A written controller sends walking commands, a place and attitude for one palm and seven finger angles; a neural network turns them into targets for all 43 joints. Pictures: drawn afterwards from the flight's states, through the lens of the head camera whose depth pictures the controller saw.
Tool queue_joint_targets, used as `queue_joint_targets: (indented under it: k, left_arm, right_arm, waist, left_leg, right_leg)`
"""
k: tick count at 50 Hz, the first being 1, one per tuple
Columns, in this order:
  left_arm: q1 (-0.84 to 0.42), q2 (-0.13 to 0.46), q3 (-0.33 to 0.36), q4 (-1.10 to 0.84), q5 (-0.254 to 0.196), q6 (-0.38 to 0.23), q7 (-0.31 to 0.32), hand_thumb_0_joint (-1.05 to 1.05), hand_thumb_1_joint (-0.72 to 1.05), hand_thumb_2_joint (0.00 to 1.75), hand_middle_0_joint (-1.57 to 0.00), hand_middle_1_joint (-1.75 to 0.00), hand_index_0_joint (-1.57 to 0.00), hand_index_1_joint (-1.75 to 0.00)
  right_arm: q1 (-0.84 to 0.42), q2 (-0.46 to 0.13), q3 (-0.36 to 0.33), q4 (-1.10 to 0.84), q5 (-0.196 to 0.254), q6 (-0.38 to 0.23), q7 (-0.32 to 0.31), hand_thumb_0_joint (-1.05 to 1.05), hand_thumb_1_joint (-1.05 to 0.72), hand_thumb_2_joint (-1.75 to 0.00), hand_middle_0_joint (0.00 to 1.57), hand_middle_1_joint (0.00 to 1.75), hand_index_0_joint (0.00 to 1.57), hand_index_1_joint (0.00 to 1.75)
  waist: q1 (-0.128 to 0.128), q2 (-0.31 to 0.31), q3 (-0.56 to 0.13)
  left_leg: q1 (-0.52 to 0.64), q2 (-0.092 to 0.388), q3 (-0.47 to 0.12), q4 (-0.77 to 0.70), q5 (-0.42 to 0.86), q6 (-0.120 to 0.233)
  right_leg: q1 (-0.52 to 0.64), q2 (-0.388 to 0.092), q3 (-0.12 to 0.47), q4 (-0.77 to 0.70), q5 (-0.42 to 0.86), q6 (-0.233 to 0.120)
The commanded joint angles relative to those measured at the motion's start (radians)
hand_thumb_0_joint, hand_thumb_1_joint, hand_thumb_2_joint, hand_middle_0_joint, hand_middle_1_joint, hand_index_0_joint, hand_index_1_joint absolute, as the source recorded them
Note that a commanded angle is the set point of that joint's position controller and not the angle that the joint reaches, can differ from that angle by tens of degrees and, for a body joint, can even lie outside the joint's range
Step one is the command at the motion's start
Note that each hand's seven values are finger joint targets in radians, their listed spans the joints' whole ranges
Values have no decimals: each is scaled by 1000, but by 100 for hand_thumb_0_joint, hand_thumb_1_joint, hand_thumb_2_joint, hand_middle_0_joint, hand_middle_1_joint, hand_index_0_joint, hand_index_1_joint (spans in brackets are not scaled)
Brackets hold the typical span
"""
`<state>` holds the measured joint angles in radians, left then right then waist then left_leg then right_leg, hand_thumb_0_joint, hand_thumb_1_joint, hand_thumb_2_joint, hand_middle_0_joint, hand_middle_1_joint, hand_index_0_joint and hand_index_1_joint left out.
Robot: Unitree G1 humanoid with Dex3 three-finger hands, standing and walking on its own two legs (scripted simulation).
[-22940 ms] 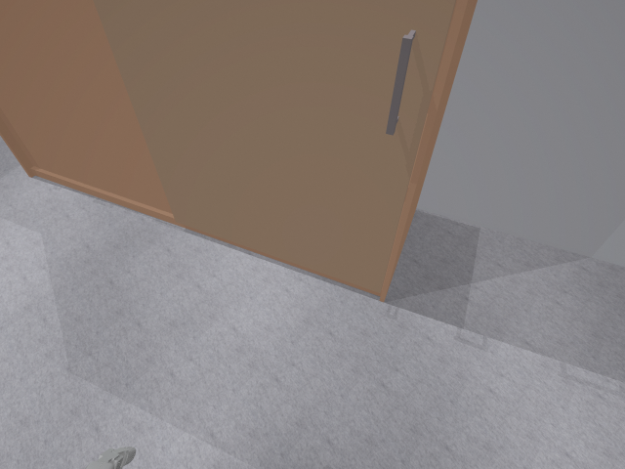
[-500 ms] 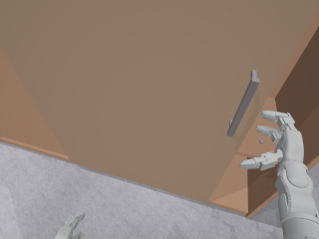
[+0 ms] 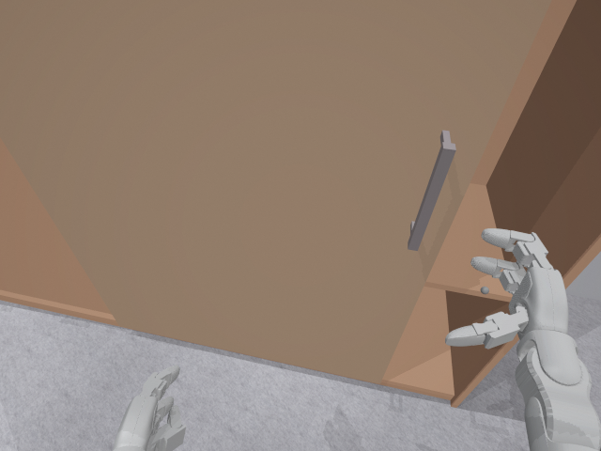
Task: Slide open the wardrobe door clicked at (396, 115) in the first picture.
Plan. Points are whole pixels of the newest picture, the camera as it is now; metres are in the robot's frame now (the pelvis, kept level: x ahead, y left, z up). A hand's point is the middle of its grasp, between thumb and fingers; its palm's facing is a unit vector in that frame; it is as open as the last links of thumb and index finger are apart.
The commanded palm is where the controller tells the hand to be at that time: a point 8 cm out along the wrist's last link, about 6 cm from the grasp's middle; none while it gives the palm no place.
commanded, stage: draw the hand back to the body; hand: right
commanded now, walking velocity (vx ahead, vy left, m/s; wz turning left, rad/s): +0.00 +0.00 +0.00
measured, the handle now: (428, 195) +0.49 -0.19 +0.10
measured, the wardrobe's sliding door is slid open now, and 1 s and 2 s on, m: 0.23 0.23 0.23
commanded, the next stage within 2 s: step back with the hand held close in 1.54 s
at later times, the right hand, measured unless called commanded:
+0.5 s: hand (532, 309) +0.25 -0.24 +0.15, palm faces +0.24 +0.97 -0.07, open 14.5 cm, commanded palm +0.20 -0.28 +0.15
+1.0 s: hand (575, 316) +0.23 -0.26 +0.16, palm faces +0.42 +0.85 -0.32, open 10.4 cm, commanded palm +0.17 -0.30 +0.18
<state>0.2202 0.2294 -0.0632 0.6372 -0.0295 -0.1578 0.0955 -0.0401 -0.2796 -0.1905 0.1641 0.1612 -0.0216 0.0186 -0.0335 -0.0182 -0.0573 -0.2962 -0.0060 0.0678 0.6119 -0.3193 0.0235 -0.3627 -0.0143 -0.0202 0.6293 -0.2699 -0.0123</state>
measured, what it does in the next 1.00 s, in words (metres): stands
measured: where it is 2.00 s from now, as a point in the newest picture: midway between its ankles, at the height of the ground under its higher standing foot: outside the picture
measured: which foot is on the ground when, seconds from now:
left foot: down 0.00-1.00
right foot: down 0.00-1.00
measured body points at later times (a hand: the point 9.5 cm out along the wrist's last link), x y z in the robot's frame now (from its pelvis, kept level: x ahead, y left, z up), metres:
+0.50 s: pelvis +0.00 +0.01 +0.00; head -0.03 +0.02 +0.45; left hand +0.19 +0.23 -0.06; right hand +0.23 -0.29 +0.15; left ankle +0.00 +0.10 -0.73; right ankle +0.04 -0.11 -0.73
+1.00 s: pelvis +0.02 -0.01 +0.02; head -0.01 +0.01 +0.46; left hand +0.21 +0.21 -0.06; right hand +0.20 -0.31 +0.18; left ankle +0.00 +0.10 -0.73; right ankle +0.04 -0.11 -0.73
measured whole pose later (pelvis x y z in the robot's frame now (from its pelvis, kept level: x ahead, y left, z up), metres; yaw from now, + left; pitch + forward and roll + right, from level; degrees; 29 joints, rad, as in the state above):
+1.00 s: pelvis +0.02 -0.01 +0.02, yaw +1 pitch -5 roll +0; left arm 0.20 0.22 -0.05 0.66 0.01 -0.12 0.08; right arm 0.38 -0.34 -0.29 -0.31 0.09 -0.07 -0.10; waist -0.07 -0.04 0.00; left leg -0.07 0.00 0.04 0.41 -0.26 0.01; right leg -0.13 0.00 -0.04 0.43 -0.22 -0.02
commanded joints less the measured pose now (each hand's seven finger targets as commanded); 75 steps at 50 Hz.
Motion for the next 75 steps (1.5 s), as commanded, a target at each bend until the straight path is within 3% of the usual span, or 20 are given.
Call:
queue_joint_targets:
  k: [1, 3, 6, 8, 13, 20, 23, 24, 25, 27, 28, 30, 34, 42, 47, 55, 58, 63, 71, 75]
  left_arm:
    - [-127, 122, 41, -126, -17, -102, 37, 0, 90, 90, -20, -30, -20, -30]
    - [-110, 126, 42, -127, -16, -116, 36, 0, 90, 90, -20, -30, -20, -30]
    - [-99, 125, 48, -152, -23, -122, 18, 0, 90, 90, -20, -30, -20, -30]
    - [-101, 132, 53, -167, -29, -127, 15, 0, 90, 90, -20, -30, -20, -30]
    - [-114, 132, 57, -173, -21, -149, 21, 0, 90, 90, -20, -30, -20, -30]
    - [-113, 123, 48, -149, -21, -162, 19, 0, 90, 90, -20, -30, -20, -30]
    - [-116, 126, 48, -153, -24, -165, 25, 0, 90, 90, -20, -30, -20, -30]
    - [-149, 127, 55, -145, 7, -144, 21, 0, 90, 90, -20, -30, -20, -30]
    - [-149, 115, 51, -143, 14, -131, 16, 0, 90, 90, -20, -30, -20, -30]
    - [-147, 116, 50, -150, 14, -111, 10, 0, 90, 90, -20, -30, -20, -30]
    - [-148, 119, 56, -149, 16, -103, 9, 0, 90, 90, -20, -30, -20, -30]
    - [-150, 113, 54, -155, 21, -86, 6, 0, 90, 90, -20, -30, -20, -30]
    - [-158, 108, 52, -149, 28, -69, 8, 0, 90, 90, -20, -30, -20, -30]
    - [-168, 101, 56, -141, 33, -43, 4, 0, 90, 90, -20, -30, -20, -30]
    - [-167, 102, 63, -147, 36, -27, -4, 0, 90, 90, -20, -30, -20, -30]
    - [-165, 96, 68, -157, 39, -17, -13, 0, 90, 90, -20, -30, -20, -30]
    - [-162, 100, 73, -158, 37, -15, -15, 0, 90, 90, -20, -30, -20, -30]
    - [-157, 103, 76, -153, 34, -4, -14, 0, 90, 90, -20, -30, -20, -30]
    - [-167, 97, 72, -154, 39, -10, -9, 0, 90, 90, -20, -30, -20, -30]
    - [-173, 95, 70, -152, 40, -14, -8, 0, 90, 90, -20, -30, -20, -30]
  right_arm:
    - [-330, -181, -185, -255, 198, -134, 119, 0, 55, -20, 25, 115, 25, 115]
    - [-250, -200, -163, -222, 153, -132, 143, 0, 55, -20, 25, 115, 25, 115]
    - [-132, -153, -92, -223, 102, -79, 148, 0, 55, -20, 25, 115, 25, 115]
    - [-94, -147, -106, -248, 128, -39, 153, 0, 55, -20, 25, 115, 25, 115]
    - [-105, -210, -210, -433, 169, -27, 119, 0, 55, -20, 25, 115, 25, 115]
    - [-71, -195, -174, -481, 134, -38, 118, 0, 48, -24, 25, 111, 25, 111]
    - [-5, -187, -177, -489, 157, 0, 154, 0, 37, -29, 24, 104, 24, 104]
    - [-17, -317, -202, -543, 17, -46, 29, 0, 33, -31, 24, 102, 24, 102]
    - [55, -224, -150, -503, 2, -56, -17, 0, 30, -32, 24, 100, 24, 100]
    - [118, -181, -107, -512, -22, -65, -50, 0, 22, -36, 24, 96, 24, 96]
    - [133, -197, -118, -530, -31, -73, -66, 0, 19, -37, 24, 94, 24, 94]
    - [147, -224, -142, -593, -45, -90, -90, 0, 12, -41, 24, 89, 24, 89]
    - [158, -244, -164, -652, -67, -111, -121, 0, -3, -48, 23, 81, 23, 81]
    - [249, -218, -169, -660, -81, -116, -135, 0, -32, -62, 22, 64, 22, 64]
    - [316, -226, -198, -678, -80, -117, -131, 0, -50, -71, 21, 53, 21, 53]
    - [366, -262, -255, -768, -82, -123, -134, 0, -79, -85, 20, 36, 20, 36]
    - [388, -266, -267, -782, -81, -121, -132, 0, -90, -90, 20, 30, 20, 30]
    - [387, -220, -227, -724, -80, -107, -129, 0, -90, -90, 20, 30, 20, 30]
    - [353, -253, -249, -792, -85, -121, -139, 0, -90, -90, 20, 30, 20, 30]
    - [365, -253, -254, -772, -82, -122, -141, 0, -90, -90, 20, 30, 20, 30]
  waist:
    - [-12, -36, -191]
    - [-20, -58, -163]
    - [-21, -60, -77]
    - [-26, 14, -77]
    - [-39, 39, -152]
    - [-21, -66, -78]
    - [-28, -42, -89]
    - [-39, -44, 0]
    - [-22, -24, 38]
    - [-24, 10, 34]
    - [-27, 33, -1]
    - [-31, -17, -49]
    - [-32, -48, -59]
    - [-36, -46, 12]
    - [-45, -8, 1]
    - [-50, -79, -10]
    - [-51, -51, -18]
    - [-38, -33, 39]
    - [-46, -81, -11]
    - [-47, -65, 35]
  left_leg:
    - [73, 1, -59, -143, 132, 0]
    - [36, 2, -55, -137, 147, -2]
    - [-16, 1, -41, -143, 108, -5]
    - [1, 1, -40, -158, 89, -9]
    - [33, 2, -48, -166, 104, -16]
    - [0, 3, -50, -176, 80, -10]
    - [25, 1, -45, -181, 115, -12]
    - [4, 28, -93, -260, 79, -14]
    - [-5, 36, -82, -268, 39, -14]
    - [7, 30, -67, -255, 23, -11]
    - [36, 25, -64, -257, 48, -11]
    - [78, 29, -64, -251, 77, -9]
    - [115, 23, -57, -263, 122, -6]
    - [136, 17, -44, -280, 154, -5]
    - [171, 15, -40, -274, 207, -7]
    - [199, 17, -40, -270, 286, -2]
    - [204, 10, -37, -271, 295, -2]
    - [161, 10, -35, -286, 242, -6]
    - [192, 12, -40, -287, 219, -1]
    - [180, 13, -42, -305, 180, -1]
  right_leg:
    - [136, 19, 30, -103, 66, -10]
    - [129, 15, 27, -111, 85, -16]
    - [106, 10, 30, -135, 60, -17]
    - [101, 7, 34, -137, 49, -21]
    - [144, 13, 30, -127, 87, -23]
    - [150, 15, 29, -139, 58, -21]
    - [161, 14, 30, -136, 80, -23]
    - [146, 18, 29, -155, 63, -24]
    - [150, 16, 28, -160, 39, -23]
    - [174, 6, 39, -179, 25, -24]
    - [193, 4, 35, -187, 46, -27]
    - [227, 3, 30, -205, 67, -24]
    - [262, 2, 27, -229, 106, -21]
    - [281, -3, 28, -265, 141, -16]
    - [285, -5, 25, -270, 194, -17]
    - [297, -5, 19, -257, 274, -10]
    - [301, -9, 23, -254, 297, -8]
    - [293, -13, 17, -268, 240, -11]
    - [304, -5, 26, -273, 213, -9]
    - [279, -5, 27, -284, 165, -8]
